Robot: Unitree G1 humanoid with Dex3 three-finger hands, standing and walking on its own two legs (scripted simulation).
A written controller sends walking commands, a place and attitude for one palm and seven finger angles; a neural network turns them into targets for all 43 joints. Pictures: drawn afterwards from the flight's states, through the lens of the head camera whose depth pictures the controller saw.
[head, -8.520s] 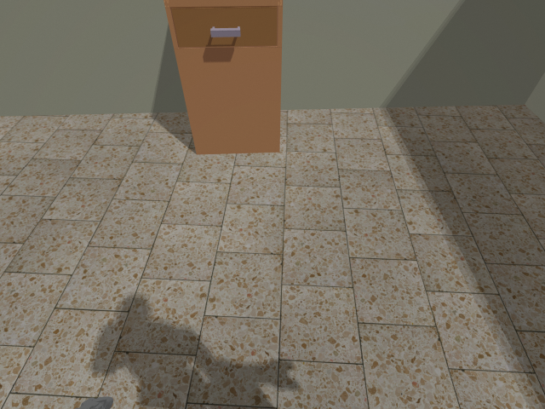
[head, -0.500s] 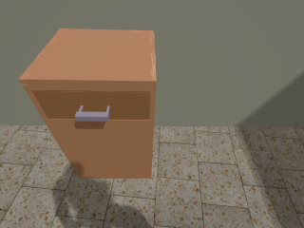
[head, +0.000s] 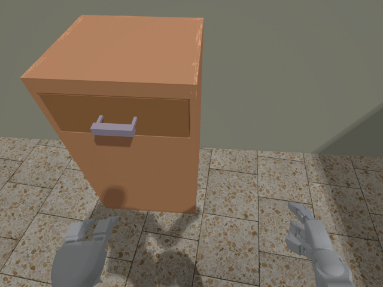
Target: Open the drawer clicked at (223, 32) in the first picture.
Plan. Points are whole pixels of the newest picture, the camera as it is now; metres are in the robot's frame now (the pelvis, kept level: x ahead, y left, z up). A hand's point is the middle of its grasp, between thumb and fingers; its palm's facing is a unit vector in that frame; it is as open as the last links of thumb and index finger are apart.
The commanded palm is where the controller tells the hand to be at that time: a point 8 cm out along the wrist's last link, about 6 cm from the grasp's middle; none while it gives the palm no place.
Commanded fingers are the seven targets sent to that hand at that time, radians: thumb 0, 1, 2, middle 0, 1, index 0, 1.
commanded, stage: raise the hand with hooked fingers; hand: left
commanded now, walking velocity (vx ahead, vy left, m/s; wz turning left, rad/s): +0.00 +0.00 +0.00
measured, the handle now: (115, 124) +0.54 +0.33 -0.03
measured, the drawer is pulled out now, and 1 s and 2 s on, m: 0.00 0.00 0.00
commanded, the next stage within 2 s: move the hooked fingers above the handle in 1.42 s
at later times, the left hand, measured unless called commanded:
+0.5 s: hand (98, 200) +0.26 +0.24 +0.04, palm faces +0.05 -0.08 -1.00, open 11.8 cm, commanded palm +0.23 +0.24 +0.09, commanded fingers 0.00 -0.27 0.40 -0.28 -1.05 -0.28 -1.05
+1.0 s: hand (83, 156) +0.31 +0.27 +0.11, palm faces +0.09 -0.07 -0.99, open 13.7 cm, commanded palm +0.29 +0.27 +0.16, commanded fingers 0.00 -0.50 0.30 -0.30 -1.20 -0.30 -1.20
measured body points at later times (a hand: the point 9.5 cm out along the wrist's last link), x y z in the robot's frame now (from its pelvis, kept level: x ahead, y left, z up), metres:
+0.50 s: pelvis +0.02 +0.00 +0.01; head +0.06 -0.04 +0.46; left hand +0.25 +0.24 +0.09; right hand +0.19 -0.24 -0.11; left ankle -0.01 +0.13 -0.70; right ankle +0.02 -0.07 -0.70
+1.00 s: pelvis +0.01 +0.04 +0.03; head +0.01 +0.00 +0.48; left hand +0.30 +0.27 +0.16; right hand +0.22 -0.16 -0.06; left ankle -0.01 +0.13 -0.70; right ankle +0.02 -0.07 -0.70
